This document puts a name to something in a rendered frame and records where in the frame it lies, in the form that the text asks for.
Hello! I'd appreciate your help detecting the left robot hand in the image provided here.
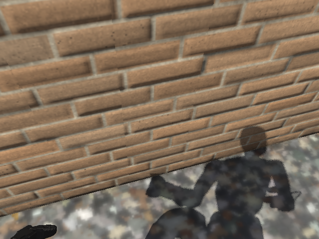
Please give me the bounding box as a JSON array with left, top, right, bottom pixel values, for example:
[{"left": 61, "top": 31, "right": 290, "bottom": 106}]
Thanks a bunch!
[{"left": 10, "top": 224, "right": 57, "bottom": 239}]

